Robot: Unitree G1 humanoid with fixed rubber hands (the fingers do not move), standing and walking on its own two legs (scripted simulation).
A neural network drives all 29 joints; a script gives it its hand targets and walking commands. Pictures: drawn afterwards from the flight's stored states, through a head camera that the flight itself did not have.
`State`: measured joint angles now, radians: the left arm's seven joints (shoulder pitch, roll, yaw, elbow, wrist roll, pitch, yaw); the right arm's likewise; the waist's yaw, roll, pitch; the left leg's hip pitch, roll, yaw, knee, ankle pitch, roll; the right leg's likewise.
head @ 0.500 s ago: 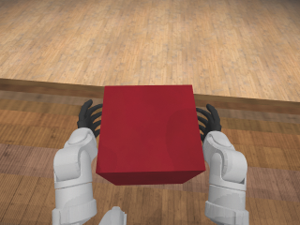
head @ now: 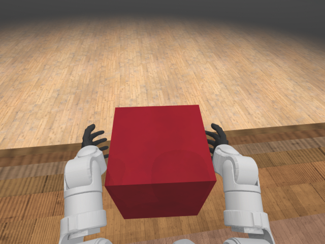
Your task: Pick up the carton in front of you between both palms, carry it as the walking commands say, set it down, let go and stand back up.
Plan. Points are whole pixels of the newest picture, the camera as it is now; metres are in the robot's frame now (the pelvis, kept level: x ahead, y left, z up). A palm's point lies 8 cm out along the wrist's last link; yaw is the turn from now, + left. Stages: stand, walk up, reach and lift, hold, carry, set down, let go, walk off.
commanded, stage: carry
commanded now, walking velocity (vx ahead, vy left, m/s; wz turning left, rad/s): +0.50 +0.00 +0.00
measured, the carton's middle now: (159, 165) +0.33 -0.05 +0.04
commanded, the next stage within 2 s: none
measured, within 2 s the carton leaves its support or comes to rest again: neither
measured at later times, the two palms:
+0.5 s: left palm (52, 137) +0.64 +0.33 -0.12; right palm (128, 115) +0.71 +0.02 -0.11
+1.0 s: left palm (59, 122) +1.01 +0.44 -0.37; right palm (110, 114) +1.02 +0.13 -0.35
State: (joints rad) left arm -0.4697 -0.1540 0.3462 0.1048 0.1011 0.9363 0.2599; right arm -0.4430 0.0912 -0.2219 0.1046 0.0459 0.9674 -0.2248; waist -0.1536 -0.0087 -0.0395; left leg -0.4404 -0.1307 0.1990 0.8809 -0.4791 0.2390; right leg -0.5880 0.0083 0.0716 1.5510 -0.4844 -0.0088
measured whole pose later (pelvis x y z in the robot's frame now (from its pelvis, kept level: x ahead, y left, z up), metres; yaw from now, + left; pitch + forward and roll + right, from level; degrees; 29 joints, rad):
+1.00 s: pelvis +0.72 +0.27 -0.38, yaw +4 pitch +4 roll -2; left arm -0.15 -0.12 0.25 0.16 0.06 0.53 0.20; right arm -0.23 0.15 -0.14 0.23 0.04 0.57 -0.19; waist -0.11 0.00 -0.06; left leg -0.42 -0.12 0.05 1.08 -0.72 0.16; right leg -0.71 0.02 0.01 1.07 -0.04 -0.04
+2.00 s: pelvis +1.49 +0.38 -0.84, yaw +2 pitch +0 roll +0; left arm -0.28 -0.10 0.17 0.15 -0.02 0.65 0.21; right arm -0.21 0.11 -0.18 0.12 -0.01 0.63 -0.25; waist 0.12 -0.03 -0.09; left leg -0.33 -0.08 0.09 1.77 -0.77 0.05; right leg -0.41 0.06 -0.17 0.60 0.15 -0.13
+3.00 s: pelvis +2.28 +0.44 -1.27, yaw +2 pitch +1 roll -1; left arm -0.30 -0.11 0.12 0.25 -0.08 0.64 0.24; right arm -0.20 0.12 -0.28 0.20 -0.04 0.63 -0.25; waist 0.15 0.02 -0.03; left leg -0.72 0.04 -0.02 0.99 0.04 0.04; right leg -0.29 0.12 -0.06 0.97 -0.69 -0.13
